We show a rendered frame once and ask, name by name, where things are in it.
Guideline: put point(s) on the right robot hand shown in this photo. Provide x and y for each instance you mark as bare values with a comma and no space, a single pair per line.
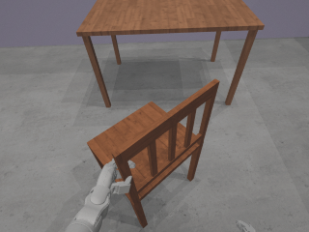
244,227

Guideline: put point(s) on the chair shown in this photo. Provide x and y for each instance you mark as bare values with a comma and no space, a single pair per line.
156,142

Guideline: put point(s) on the left robot hand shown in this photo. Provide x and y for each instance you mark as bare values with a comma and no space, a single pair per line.
109,174

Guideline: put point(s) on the left robot forearm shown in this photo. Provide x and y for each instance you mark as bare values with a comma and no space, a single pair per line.
89,218

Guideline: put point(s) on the table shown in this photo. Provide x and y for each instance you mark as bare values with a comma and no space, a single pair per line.
140,17

